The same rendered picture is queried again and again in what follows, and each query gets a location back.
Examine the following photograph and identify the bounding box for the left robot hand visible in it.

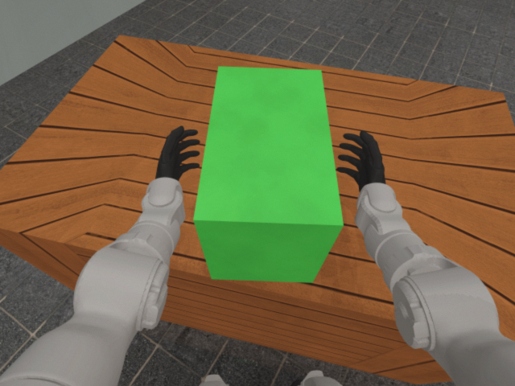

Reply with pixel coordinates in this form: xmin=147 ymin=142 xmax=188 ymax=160
xmin=155 ymin=125 xmax=200 ymax=181

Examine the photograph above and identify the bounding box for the robot left forearm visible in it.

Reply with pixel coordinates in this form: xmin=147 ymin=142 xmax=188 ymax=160
xmin=73 ymin=178 xmax=185 ymax=313

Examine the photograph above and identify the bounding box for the right robot upper arm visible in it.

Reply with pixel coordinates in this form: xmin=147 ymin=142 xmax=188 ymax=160
xmin=393 ymin=267 xmax=515 ymax=386

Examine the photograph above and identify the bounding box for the right robot hand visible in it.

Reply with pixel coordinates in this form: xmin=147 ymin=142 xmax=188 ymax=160
xmin=337 ymin=130 xmax=386 ymax=192

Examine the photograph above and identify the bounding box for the carton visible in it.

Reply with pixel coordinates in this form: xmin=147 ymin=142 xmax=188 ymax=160
xmin=193 ymin=66 xmax=344 ymax=283

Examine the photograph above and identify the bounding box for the robot right forearm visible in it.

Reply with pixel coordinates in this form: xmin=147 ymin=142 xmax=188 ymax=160
xmin=355 ymin=183 xmax=499 ymax=328

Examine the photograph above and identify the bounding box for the robot shin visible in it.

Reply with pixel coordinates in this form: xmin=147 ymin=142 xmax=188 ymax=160
xmin=303 ymin=371 xmax=323 ymax=382
xmin=204 ymin=375 xmax=224 ymax=382

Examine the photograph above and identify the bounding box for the left robot upper arm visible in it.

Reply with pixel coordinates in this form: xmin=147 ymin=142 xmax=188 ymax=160
xmin=0 ymin=247 xmax=170 ymax=386

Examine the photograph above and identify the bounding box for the left robot shin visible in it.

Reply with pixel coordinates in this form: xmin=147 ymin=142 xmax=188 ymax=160
xmin=204 ymin=375 xmax=224 ymax=382

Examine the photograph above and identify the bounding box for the pedestal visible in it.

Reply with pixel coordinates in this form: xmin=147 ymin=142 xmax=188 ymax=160
xmin=0 ymin=35 xmax=515 ymax=384

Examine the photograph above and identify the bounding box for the right robot shin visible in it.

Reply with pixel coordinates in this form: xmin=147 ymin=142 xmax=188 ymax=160
xmin=303 ymin=371 xmax=323 ymax=382

